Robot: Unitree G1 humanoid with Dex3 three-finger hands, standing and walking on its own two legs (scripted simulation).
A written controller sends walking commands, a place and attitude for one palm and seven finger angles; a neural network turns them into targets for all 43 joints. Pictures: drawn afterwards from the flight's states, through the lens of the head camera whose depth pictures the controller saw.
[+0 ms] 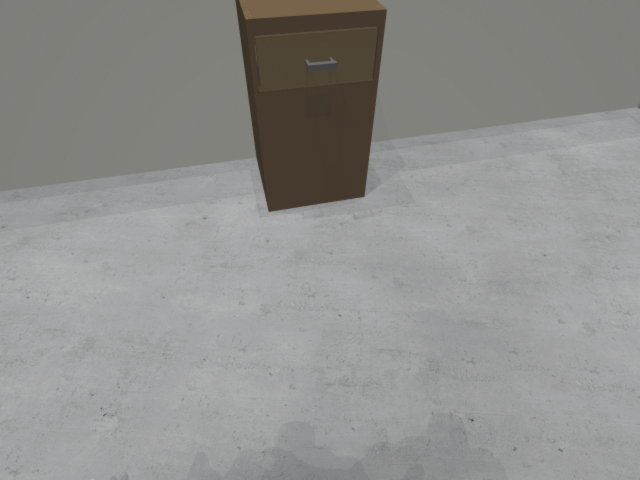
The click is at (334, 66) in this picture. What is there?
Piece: drawer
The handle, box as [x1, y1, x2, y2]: [305, 57, 336, 71]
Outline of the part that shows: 336,62 331,57 329,57 328,61 309,63 307,59 305,60 308,71 336,68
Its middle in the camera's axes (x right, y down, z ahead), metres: +0.00 -0.61 +1.35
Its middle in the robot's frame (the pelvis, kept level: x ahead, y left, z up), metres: +1.41 +0.08 -0.09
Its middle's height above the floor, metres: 0.69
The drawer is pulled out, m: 0.00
